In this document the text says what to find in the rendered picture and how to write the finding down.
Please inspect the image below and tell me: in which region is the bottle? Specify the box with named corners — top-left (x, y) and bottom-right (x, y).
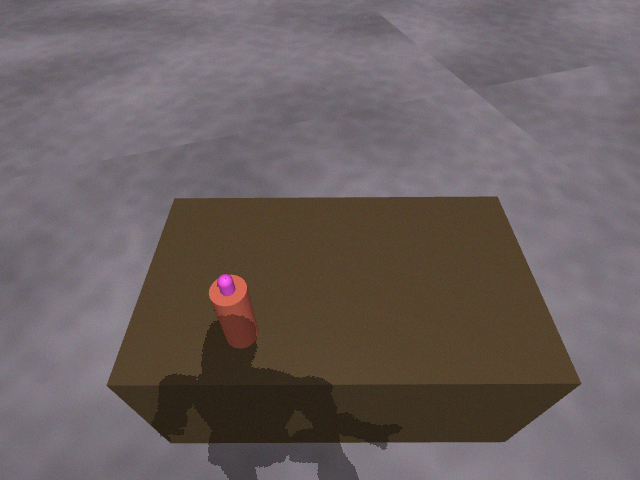
top-left (209, 274), bottom-right (258, 349)

